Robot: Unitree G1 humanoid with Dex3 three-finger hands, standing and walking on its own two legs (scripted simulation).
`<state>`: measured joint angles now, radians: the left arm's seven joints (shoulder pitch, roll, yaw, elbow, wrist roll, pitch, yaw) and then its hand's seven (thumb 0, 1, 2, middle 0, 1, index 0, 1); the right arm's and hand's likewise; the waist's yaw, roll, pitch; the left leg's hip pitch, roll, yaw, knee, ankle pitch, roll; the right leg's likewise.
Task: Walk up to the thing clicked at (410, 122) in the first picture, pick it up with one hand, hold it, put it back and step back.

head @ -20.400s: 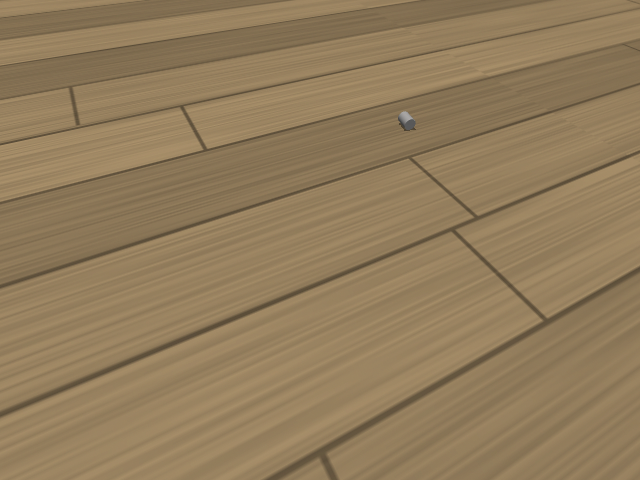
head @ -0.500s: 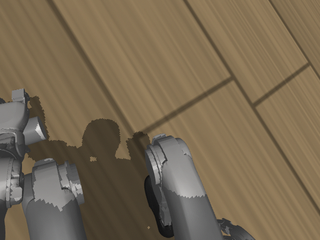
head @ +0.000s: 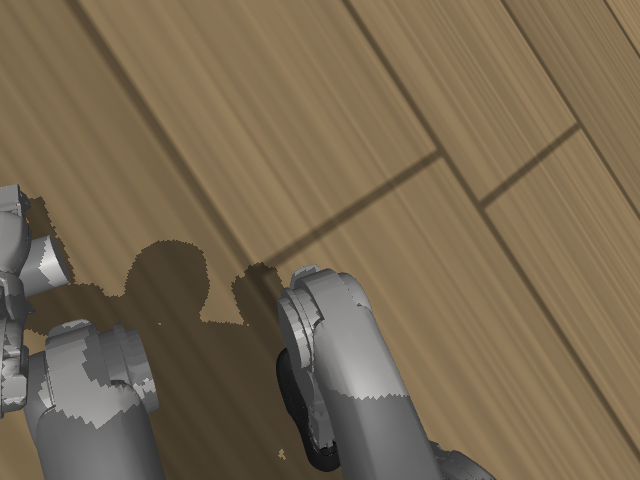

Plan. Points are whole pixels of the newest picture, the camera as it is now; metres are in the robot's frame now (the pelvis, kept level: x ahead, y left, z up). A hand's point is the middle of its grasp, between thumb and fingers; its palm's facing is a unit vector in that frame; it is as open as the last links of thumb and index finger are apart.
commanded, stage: rest palm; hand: left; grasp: from above
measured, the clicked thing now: (20, 271) +0.41 +0.26 -0.27
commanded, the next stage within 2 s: close in 0.76 s
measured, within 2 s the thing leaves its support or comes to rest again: neither
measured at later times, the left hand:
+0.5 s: hand out of the picture +0.40 +0.28 -0.24, palm faces -0.41 -0.14 -0.90, open 14.0 cm
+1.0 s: hand out of the picture +0.39 +0.28 -0.24, palm faces -0.41 -0.14 -0.90, open 13.0 cm
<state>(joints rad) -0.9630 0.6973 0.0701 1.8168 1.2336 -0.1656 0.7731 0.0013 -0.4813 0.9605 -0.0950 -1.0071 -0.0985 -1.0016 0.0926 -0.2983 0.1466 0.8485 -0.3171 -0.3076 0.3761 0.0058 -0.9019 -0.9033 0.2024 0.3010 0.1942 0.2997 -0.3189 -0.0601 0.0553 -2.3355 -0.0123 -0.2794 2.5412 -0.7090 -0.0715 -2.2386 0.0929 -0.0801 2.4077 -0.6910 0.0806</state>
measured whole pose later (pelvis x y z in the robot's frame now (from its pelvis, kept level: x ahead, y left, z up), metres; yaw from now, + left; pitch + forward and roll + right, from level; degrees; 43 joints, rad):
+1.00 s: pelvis -0.01 +0.01 +0.01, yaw -2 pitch +25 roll -14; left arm -0.93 0.75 0.02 1.78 1.19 -0.14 0.80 0.00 -0.33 0.81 -0.21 -0.96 -0.23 -0.94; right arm 0.06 -0.33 0.18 0.83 -0.28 -0.39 0.42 0.01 -0.91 -0.91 0.20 0.30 0.19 0.30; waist -0.31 -0.11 0.12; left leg -2.30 -0.01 -0.31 2.55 -0.72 -0.06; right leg -2.18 0.10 -0.11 2.37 -0.68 0.08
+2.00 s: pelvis -0.01 +0.01 +0.01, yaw -2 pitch +26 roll -14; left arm -0.93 0.77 0.01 1.77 1.16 -0.15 0.77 0.00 0.14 0.33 -0.66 -0.56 -0.66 -0.51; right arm 0.09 -0.34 0.21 0.79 -0.29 -0.37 0.38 0.01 -0.90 -0.90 0.20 0.30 0.19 0.30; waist -0.32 -0.10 0.11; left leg -2.30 0.00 -0.31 2.54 -0.71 -0.06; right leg -2.18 0.10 -0.11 2.37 -0.67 0.08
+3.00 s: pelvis -0.01 +0.00 +0.03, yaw +3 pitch +31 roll -8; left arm -0.85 0.53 0.01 1.51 1.12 -0.05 0.52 -0.01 0.09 0.21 -0.85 -0.34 -0.85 -0.30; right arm 0.13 -0.31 0.02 0.83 -0.16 -0.19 0.30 0.01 -0.92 -0.91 0.20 0.30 0.19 0.30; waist -0.21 0.03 -0.11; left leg -2.30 0.01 -0.19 2.42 -0.68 -0.04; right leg -2.22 0.07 -0.02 2.33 -0.67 0.06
